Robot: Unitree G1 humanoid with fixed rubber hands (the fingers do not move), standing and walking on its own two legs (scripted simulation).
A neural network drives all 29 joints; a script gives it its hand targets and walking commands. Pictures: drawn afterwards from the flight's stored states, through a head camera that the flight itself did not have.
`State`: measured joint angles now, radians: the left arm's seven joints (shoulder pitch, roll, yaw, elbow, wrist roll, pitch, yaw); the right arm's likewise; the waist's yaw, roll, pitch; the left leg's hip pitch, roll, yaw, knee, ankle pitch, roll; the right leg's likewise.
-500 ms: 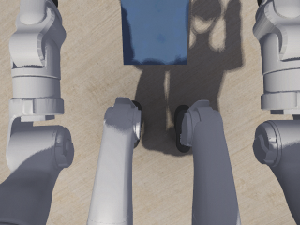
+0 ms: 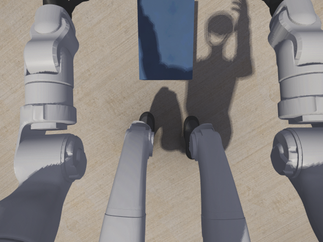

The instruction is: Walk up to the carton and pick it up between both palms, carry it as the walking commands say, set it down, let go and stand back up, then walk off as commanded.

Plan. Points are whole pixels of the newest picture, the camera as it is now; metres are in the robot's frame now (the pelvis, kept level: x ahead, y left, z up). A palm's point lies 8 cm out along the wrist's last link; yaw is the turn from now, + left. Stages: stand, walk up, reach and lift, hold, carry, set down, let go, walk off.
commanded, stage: set down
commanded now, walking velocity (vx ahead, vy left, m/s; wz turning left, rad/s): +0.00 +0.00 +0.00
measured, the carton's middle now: (165, 43) +0.55 +0.03 -0.56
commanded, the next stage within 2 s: let go in 0.04 s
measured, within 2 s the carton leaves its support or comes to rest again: neither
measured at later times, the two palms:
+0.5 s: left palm (31, 74) +0.40 +0.24 -0.06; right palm (316, 70) +0.42 -0.19 -0.05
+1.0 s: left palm out of the picture +0.29 +0.24 +0.05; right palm out of the picture +0.30 -0.22 +0.05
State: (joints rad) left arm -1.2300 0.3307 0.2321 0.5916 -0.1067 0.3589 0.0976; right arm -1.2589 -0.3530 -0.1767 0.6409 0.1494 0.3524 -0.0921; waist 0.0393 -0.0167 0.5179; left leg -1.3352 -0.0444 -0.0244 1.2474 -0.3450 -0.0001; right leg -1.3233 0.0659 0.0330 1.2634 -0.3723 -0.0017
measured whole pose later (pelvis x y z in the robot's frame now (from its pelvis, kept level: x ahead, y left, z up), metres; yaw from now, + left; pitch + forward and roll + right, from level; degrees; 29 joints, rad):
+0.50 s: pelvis +0.05 +0.00 +0.07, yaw +0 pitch +19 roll -1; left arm -0.49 0.29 0.16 0.23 -0.02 0.29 -0.01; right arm -0.52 -0.22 -0.13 0.24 0.03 0.31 -0.09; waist 0.03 -0.02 0.45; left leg -0.96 -0.04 -0.05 0.95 -0.31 0.00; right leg -0.94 0.07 0.04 0.94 -0.33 -0.01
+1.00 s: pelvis +0.13 +0.01 +0.13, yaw +0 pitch +4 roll +0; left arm 0.23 0.18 0.07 0.39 0.06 0.04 -0.06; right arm 0.18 -0.16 -0.08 0.44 -0.08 0.02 0.04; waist 0.01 0.00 0.10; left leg -0.33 -0.04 -0.04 0.54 -0.28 0.02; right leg -0.31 0.04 0.05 0.53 -0.30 -0.01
